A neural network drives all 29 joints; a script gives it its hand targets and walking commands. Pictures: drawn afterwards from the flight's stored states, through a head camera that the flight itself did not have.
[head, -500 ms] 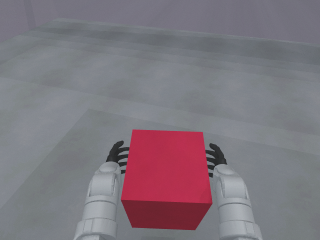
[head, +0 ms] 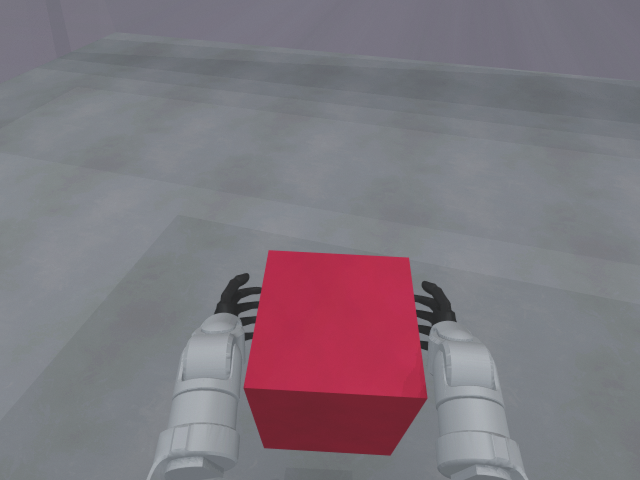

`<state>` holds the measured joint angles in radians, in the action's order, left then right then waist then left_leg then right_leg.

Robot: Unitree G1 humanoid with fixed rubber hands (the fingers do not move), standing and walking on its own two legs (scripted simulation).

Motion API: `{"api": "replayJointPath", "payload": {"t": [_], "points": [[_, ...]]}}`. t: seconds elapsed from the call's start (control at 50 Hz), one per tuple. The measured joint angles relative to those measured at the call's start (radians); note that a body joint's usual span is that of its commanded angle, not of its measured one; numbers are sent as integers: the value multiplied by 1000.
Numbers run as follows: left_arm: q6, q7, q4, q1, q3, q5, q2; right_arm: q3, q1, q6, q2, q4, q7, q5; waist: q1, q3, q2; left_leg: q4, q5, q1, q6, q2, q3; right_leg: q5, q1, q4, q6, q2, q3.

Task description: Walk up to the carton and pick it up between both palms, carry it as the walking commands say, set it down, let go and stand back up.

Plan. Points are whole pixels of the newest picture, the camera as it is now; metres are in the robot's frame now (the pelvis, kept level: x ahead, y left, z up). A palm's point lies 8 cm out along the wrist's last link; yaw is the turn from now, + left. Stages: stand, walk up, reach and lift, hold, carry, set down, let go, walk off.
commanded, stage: reach and lift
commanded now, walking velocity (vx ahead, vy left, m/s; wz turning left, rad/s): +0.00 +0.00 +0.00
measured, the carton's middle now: (332, 358) +0.30 +0.00 -0.03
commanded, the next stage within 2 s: hold in 0.50 s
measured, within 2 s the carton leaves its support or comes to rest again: neither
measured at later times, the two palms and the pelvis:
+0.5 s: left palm (224, 337) +0.28 +0.14 +0.04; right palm (443, 345) +0.29 -0.14 +0.04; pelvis +0.01 +0.00 +0.00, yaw +0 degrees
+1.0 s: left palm (222, 341) +0.28 +0.14 +0.05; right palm (443, 346) +0.28 -0.14 +0.04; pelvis -0.01 +0.00 +0.00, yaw +0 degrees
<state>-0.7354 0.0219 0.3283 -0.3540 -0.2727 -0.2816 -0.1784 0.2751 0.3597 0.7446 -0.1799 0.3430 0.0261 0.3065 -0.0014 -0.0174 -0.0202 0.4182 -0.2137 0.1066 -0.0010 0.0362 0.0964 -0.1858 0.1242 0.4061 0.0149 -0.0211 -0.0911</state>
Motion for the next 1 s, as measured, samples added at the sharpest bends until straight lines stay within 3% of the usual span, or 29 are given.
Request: {"api": "replayJointPath", "payload": {"t": [0.46, 1.0], "points": [[-48, -1, -104, 137, 105, 34, 35, -141, -134, 51, 35, -89, 17, -53, -5, 18, 1, -55, 5, -77, -2, -7, 12, 4, -81, -58, -5, -2, 10], [-16, 0, -18, 47, 28, 13, 15, -46, -28, 25, 9, -1, 12, -14, -8, 5, 1, 35, -7, -13, -1, 3, 8, -8, -17, 31, 0, -1, 7]]}}
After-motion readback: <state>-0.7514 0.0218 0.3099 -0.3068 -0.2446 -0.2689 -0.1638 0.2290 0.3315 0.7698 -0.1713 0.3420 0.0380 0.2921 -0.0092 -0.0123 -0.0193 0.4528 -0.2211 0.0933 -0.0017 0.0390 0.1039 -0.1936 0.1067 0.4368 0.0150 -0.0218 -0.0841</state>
